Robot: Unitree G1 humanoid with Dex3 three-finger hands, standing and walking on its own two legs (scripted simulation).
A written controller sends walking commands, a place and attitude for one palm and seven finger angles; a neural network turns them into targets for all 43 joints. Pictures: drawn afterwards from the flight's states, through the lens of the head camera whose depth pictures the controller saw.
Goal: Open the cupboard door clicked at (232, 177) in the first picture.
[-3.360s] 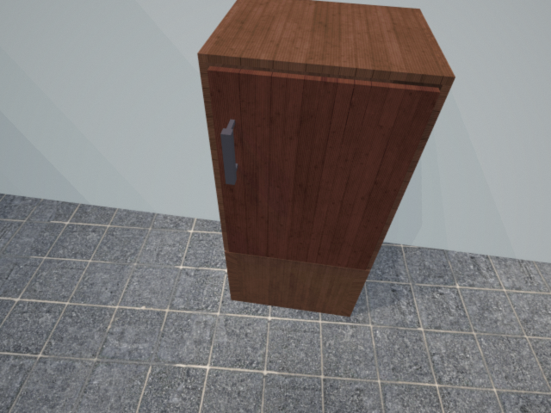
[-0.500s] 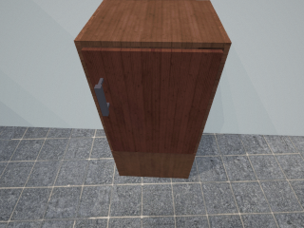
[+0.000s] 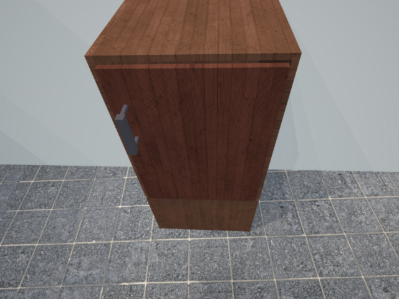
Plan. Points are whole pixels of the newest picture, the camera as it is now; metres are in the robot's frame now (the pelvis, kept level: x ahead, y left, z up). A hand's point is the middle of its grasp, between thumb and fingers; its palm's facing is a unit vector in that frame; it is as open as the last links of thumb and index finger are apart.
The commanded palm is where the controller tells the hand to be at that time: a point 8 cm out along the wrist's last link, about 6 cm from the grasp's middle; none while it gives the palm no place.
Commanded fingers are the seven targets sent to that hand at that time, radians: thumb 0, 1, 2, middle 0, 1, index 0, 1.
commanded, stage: look again from close up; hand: left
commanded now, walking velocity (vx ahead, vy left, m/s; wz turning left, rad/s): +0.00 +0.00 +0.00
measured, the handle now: (129, 130) +0.52 +0.22 +0.02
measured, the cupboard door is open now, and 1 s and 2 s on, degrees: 0 0 0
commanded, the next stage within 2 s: raise the hand with hooked fingers in 0.08 s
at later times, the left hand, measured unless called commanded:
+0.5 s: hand (112, 267) +0.18 +0.18 -0.01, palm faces +0.01 -1.00 -0.03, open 8.1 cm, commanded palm +0.12 +0.25 -0.05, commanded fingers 0.00 0.50 0.73 -0.23 -0.56 -0.23 -0.56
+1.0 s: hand (85, 264) +0.19 +0.24 -0.02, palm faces -0.01 -1.00 -0.05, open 11.0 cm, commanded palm +0.16 +0.30 -0.01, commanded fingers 0.00 -0.08 0.48 -0.27 -0.93 -0.27 -0.93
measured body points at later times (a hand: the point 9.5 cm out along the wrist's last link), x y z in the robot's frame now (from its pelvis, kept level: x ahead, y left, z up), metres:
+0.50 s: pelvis -0.02 +0.00 -0.05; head +0.01 +0.00 +0.40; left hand +0.17 +0.24 -0.01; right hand +0.20 -0.27 -0.08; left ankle -0.05 +0.13 -0.74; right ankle +0.03 -0.11 -0.74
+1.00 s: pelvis -0.04 +0.04 -0.07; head +0.02 +0.05 +0.37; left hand +0.18 +0.30 -0.02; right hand +0.12 -0.17 -0.16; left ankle -0.05 +0.13 -0.74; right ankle +0.03 -0.10 -0.74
